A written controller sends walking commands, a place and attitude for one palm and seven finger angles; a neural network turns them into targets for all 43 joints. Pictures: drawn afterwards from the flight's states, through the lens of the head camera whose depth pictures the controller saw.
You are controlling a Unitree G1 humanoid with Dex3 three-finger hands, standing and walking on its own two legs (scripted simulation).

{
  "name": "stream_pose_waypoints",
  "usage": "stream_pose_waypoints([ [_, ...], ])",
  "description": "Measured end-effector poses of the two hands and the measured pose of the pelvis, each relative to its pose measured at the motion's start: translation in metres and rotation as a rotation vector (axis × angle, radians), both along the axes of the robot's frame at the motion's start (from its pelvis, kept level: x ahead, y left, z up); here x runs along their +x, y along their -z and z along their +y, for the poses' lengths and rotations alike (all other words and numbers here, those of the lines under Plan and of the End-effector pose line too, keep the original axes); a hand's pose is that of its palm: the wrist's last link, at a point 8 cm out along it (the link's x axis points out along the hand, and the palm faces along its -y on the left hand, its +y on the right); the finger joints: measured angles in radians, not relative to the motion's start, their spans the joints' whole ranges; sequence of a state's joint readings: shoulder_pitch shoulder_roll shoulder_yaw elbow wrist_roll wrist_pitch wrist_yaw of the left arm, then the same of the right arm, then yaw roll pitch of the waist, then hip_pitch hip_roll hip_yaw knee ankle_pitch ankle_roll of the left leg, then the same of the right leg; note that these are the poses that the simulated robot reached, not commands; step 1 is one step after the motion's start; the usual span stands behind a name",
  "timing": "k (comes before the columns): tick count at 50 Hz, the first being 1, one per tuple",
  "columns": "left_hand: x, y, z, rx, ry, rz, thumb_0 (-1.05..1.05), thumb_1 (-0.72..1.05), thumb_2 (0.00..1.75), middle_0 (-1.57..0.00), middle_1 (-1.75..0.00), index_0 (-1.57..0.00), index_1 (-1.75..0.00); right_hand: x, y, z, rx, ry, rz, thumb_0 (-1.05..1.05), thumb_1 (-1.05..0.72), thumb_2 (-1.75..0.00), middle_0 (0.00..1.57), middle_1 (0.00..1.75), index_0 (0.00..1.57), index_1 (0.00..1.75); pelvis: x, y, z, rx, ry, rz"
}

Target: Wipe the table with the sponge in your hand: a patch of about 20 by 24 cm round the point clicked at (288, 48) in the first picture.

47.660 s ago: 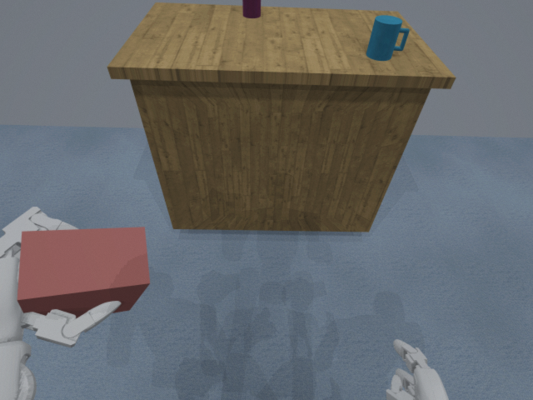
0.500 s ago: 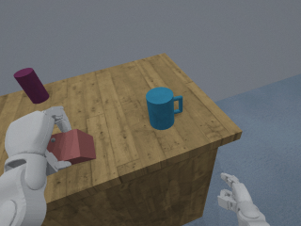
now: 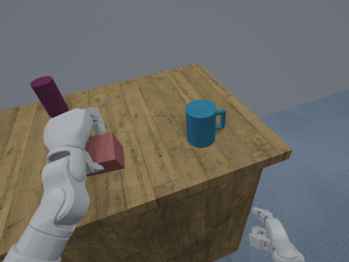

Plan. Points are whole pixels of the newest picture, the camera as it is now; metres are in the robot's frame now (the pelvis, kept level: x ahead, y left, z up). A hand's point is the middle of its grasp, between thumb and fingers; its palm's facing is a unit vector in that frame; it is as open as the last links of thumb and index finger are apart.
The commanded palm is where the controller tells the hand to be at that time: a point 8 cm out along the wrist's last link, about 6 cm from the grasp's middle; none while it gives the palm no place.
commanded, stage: wipe forward along the middle lane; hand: left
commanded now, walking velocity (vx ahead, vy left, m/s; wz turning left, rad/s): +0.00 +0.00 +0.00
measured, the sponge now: (92, 159) +0.30 +0.25 +0.11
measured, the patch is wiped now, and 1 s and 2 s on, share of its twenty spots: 0.95 0.95 0.95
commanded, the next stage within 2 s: slide back across to the first lane in 1.12 s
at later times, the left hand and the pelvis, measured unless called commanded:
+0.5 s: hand (90, 129) +0.33 +0.24 +0.18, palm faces +0.15 -0.04 -0.99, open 9.6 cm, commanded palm +0.30 +0.26 +0.19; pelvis +0.00 -0.02 +0.00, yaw +1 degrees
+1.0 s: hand (82, 121) +0.36 +0.28 +0.18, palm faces +0.00 +0.01 -1.00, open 9.8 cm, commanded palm +0.34 +0.29 +0.19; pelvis +0.00 -0.04 +0.00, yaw +2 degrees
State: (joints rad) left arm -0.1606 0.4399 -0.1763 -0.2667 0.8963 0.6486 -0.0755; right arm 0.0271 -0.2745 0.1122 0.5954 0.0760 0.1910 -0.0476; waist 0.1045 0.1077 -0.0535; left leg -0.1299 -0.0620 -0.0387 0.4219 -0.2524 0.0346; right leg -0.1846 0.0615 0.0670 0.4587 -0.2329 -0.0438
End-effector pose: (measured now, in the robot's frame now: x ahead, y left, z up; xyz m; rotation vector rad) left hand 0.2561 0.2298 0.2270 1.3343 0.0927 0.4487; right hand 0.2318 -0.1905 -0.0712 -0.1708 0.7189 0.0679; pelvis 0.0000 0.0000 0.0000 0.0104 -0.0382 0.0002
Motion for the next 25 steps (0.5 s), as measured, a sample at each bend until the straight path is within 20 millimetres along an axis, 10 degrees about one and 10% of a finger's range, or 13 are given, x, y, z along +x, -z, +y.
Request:
stream_pose_waypoints([
  [25,0.05,0.0,0.007,0.107,-0.09,0.129,-0.01,-0.61,0.99,-0.85,-1.54,-0.91,-1.57,-0.014,0.01,-0.035,-0.028,0.041,0.013,0.02,-0.9,-0.89,0.2,0.3,0.2,0.3,0.002,0.001,-0.018,0.004,-0.013,0.022],
])
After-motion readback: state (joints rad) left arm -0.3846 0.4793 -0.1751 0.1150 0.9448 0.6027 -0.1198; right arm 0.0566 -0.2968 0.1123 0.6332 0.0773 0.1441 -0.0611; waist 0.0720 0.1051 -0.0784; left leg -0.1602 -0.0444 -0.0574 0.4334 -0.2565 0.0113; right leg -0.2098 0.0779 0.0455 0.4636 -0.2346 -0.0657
